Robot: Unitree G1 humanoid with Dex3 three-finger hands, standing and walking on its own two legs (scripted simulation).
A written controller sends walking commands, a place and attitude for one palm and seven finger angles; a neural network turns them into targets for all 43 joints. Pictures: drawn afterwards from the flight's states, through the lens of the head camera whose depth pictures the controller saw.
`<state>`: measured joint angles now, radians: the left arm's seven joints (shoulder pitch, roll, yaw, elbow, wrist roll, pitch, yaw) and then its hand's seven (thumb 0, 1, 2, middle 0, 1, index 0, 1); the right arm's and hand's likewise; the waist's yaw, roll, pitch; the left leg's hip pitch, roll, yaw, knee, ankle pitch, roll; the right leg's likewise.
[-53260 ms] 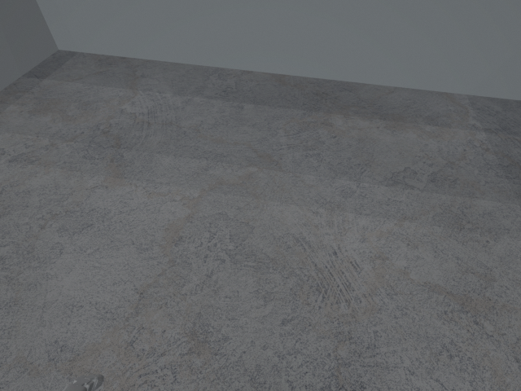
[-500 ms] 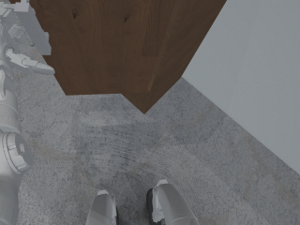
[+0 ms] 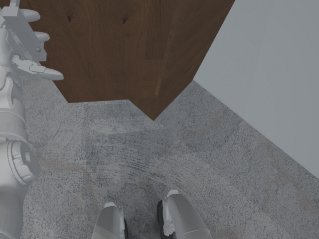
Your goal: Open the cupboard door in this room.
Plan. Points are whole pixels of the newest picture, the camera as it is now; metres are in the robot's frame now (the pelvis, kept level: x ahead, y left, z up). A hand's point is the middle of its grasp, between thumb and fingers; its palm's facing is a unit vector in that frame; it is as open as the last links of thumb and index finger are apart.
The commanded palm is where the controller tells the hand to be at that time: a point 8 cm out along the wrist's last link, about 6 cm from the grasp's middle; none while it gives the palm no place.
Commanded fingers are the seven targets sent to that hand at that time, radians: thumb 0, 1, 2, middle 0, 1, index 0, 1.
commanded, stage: slide the fingers in behind the handle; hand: left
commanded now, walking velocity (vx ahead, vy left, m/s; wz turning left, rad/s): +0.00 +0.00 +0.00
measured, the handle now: (29, 30) +0.59 +0.23 +0.06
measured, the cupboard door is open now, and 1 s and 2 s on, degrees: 49 48 88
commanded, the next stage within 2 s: close the thumb around the handle in 0.18 s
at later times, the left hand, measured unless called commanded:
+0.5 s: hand (35, 50) +0.54 +0.21 +0.06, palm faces -0.01 -1.00 -0.03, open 12.6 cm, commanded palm +0.52 +0.25 +0.06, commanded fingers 0.00 0.17 0.59 -0.35 -1.27 -0.35 -1.27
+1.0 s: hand (36, 50) +0.54 +0.21 +0.06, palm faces +0.00 -1.00 -0.01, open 6.1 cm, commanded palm +0.52 +0.25 +0.06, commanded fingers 0.00 0.90 0.90 -0.40 -1.35 -0.40 -1.35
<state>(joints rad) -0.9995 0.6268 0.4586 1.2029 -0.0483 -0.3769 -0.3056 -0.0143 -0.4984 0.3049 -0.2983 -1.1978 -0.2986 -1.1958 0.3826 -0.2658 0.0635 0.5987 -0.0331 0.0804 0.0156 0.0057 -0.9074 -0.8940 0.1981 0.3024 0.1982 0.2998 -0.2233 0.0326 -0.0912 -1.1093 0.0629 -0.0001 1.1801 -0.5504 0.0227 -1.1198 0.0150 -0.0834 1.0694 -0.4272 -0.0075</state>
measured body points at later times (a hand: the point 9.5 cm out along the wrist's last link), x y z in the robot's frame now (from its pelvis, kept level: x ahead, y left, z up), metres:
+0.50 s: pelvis +0.00 +0.00 +0.00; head +0.17 +0.03 +0.41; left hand +0.53 +0.27 +0.07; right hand -0.01 -0.26 -0.10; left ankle -0.01 +0.10 -0.64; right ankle +0.03 -0.12 -0.64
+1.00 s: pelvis +0.00 +0.01 +0.00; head +0.17 +0.04 +0.42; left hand +0.53 +0.26 +0.06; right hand -0.01 -0.25 -0.10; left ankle -0.01 +0.10 -0.64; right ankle +0.03 -0.12 -0.64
